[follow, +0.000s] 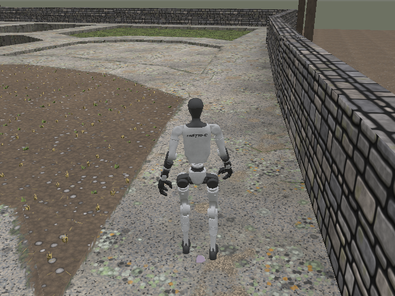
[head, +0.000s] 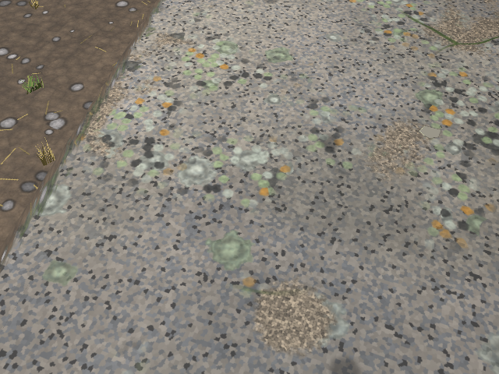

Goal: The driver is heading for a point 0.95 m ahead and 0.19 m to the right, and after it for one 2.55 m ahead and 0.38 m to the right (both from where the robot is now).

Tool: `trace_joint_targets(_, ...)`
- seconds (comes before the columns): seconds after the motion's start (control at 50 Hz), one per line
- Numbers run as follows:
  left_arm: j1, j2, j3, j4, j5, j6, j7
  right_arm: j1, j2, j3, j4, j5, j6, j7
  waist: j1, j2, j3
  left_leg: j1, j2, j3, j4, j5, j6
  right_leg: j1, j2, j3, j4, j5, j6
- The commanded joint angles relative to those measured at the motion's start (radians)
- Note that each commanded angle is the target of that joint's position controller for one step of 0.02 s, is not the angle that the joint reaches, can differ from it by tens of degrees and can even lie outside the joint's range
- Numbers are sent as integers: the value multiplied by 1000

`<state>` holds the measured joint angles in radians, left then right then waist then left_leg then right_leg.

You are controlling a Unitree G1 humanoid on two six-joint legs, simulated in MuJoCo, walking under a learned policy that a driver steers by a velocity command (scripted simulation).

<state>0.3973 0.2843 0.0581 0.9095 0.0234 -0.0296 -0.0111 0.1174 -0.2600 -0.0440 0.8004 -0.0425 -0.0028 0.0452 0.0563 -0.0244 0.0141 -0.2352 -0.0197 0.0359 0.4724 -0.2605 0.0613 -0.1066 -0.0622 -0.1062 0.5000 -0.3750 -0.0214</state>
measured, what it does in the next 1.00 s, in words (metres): walks ahead, turning right: right foot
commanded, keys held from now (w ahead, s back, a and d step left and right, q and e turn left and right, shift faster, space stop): w+e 0.64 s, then w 0.36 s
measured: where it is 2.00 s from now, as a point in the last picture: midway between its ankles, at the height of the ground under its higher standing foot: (347, 224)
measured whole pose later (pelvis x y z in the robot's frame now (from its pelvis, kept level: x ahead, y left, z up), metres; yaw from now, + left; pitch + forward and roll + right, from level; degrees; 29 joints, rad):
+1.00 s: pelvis +0.52 -0.08 -0.01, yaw -24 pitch +2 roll -1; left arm 0.45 0.26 0.04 0.95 0.02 -0.07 0.01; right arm 0.05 -0.25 -0.01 0.74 -0.03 -0.04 0.03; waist 0.08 0.02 0.04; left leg -0.52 0.01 0.05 0.54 -0.08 0.05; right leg 0.13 0.12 0.13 0.25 -0.39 -0.11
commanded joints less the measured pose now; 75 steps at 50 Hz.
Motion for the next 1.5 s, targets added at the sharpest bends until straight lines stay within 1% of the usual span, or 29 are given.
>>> trace_joint_targets(0.02,-159,61,0,-133,7,-16,-4,364,-299,-75,58,5,-30,-39,-198,265,-5,417,433,-661,-350,-408,187,-651,72,48,493,-193,-59)
trace_joint_targets(0.04,-166,109,15,-121,0,-13,-8,285,-228,-56,44,8,-33,-41,-153,135,79,341,390,-546,-332,-385,177,-661,14,149,566,-116,-77)
trace_joint_targets(0.08,-105,91,17,-75,-20,-19,-27,171,-127,-26,20,10,-50,-42,-81,125,101,263,282,-332,-361,-173,102,-596,-3,187,539,43,-72)
trace_joint_targets(0.12,-78,77,17,-46,0,-7,-31,163,-94,-14,26,11,-70,-50,-63,128,73,258,236,-191,-360,64,72,-558,5,174,564,124,-50)
trace_joint_targets(0.26,-267,10,-2,-114,7,5,-49,250,-65,-1,85,17,-95,-50,-74,104,121,235,221,32,-361,438,77,-644,14,109,424,296,-11)
trace_joint_targets(0.34,-390,-13,-23,-174,10,5,-66,289,-92,-2,119,22,-98,-62,-92,96,137,256,239,104,-347,589,64,-540,26,7,193,340,-47)
trace_joint_targets(0.42,-255,32,-7,-152,13,7,-49,281,-149,-12,133,15,-81,-80,-13,130,8,368,265,168,-41,1150,38,-326,136,-64,133,198,-139)
trace_joint_targets(0.46,-10,94,26,-79,23,-4,-35,266,-172,-18,119,15,-66,-79,96,103,-134,231,249,180,360,981,29,8,170,-14,28,167,-200)
trace_joint_targets(0.48,82,185,56,-64,27,-2,-16,286,-122,-7,88,13,-70,-69,109,-32,-222,11,183,185,692,446,9,223,-50,274,-6,43,-264)
trace_joint_targets(0.5,15,261,74,-94,9,7,-16,306,-57,1,21,34,-78,-48,25,-228,-314,-382,-47,53,1025,-274,-41,442,-289,878,-160,40,-437)
trace_joint_targets(0.52,-3,231,74,-89,-17,14,-13,178,-129,-10,0,22,-90,-45,64,-41,-238,-492,19,-98,1034,-179,-25,390,-258,808,-221,58,-405)
trace_joint_targets(0.56,-90,139,50,-83,-16,8,-1,157,-112,-4,-9,29,-109,-43,-20,73,-27,-440,103,-85,855,-48,-25,109,-196,579,-258,264,-327)
trace_joint_targets(0.58,-119,119,42,-84,-18,-1,4,158,-104,-3,-9,13,-94,-44,-54,83,5,-380,124,-91,792,-49,-39,14,-143,503,-264,357,-300)
trace_joint_targets(0.62,-135,102,33,-87,-23,-19,5,195,-86,1,-6,-11,-54,-39,-90,52,-5,-302,134,-81,717,-51,-69,-68,-86,418,-283,455,-285)
trace_joint_targets(0.68,-94,126,36,-74,-24,-36,2,143,-72,3,-32,-10,-28,-29,-84,23,12,-342,141,-42,595,34,-101,-99,-48,357,-320,469,-267)
trace_joint_targets(0.8,41,109,25,-29,-25,-44,6,-60,-71,5,-94,1,-30,-18,5,-21,35,-450,129,-17,322,273,-94,58,-33,323,-323,575,-172)
trace_joint_targets(0.9,104,109,14,-1,-9,-44,22,-196,-67,15,-145,9,-42,-10,48,-35,63,-456,78,12,161,270,-55,190,-72,330,-289,677,-177)
trace_joint_targets(0.96,60,133,15,1,0,-48,33,-124,-91,8,-136,13,-53,-13,-14,-51,53,-309,35,10,72,175,-3,213,-104,317,-220,879,-154)
trace_joint_targets(1.0,33,150,16,5,5,-50,30,93,-130,-13,-65,18,-63,-34,-109,-47,-56,-45,-29,29,18,115,37,202,-75,284,12,1100,-125)
trace_joint_targets(1.02,21,142,12,0,-1,-54,25,253,-159,-24,-25,6,-73,-48,-185,-15,-147,192,40,-31,-16,139,71,81,-39,254,221,957,-112)
trace_joint_targets(1.04,71,62,-8,-36,-23,-60,19,385,-252,-45,-15,-21,-76,-63,-193,136,-295,457,305,-372,-24,17,144,-152,60,197,550,547,-83)
trace_joint_targets(1.06,164,60,-3,-18,-38,-57,17,367,-269,-58,9,-3,-61,-50,-131,313,-349,547,453,-788,-165,51,259,-392,215,177,798,-130,-61)
trace_joint_targets(1.08,96,116,4,-13,-4,-50,22,257,-192,-44,-12,23,-55,-39,-101,127,-177,405,407,-694,-189,-33,239,-478,133,232,846,-64,-73)
trace_joint_targets(1.1,10,103,1,-29,1,-51,14,180,-127,-28,-24,28,-58,-34,-92,46,-70,270,365,-537,-211,-9,221,-479,92,225,805,12,-71)
trace_joint_targets(1.14,-39,73,-4,-48,8,-39,0,159,-79,-11,3,21,-71,-35,-51,56,15,120,271,-354,-264,138,163,-435,32,201,691,59,-63)
trace_joint_targets(1.22,-48,36,-16,-44,18,-11,-19,224,-91,-13,57,34,-98,-32,-26,94,14,91,222,-223,-318,306,158,-439,3,146,607,119,-29)
trace_joint_targets(1.34,-314,6,-38,-130,12,-13,-28,313,-90,-11,112,39,-95,-32,-80,88,64,134,165,-109,-352,419,129,-523,-25,66,299,325,13)
trace_joint_targets(1.44,-445,9,-45,-174,5,-23,-21,390,-108,-14,149,32,-86,-44,-117,91,63,234,196,-160,-276,537,131,-478,19,57,117,356,9)
trace_joint_targets(1.5,-405,38,-35,-174,3,-38,-12,359,-130,-21,148,24,-78,-54,-76,101,45,268,220,-199,-186,639,116,-372,46,75,45,257,-19)
Velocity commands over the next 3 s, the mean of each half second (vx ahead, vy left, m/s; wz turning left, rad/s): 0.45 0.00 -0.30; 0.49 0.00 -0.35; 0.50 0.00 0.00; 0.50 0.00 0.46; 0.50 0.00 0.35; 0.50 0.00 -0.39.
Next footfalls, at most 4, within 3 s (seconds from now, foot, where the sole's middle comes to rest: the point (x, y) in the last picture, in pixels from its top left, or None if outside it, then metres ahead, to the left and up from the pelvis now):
0.46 right None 0.36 -0.10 -0.77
1.02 left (290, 301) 0.72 -0.07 -0.77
1.56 right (380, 253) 0.91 -0.35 -0.77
2.10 left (326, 180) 1.21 -0.20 -0.77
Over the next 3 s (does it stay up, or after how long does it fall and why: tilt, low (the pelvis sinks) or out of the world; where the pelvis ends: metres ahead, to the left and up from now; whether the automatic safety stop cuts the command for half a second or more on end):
stays up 1.54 -0.29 0.01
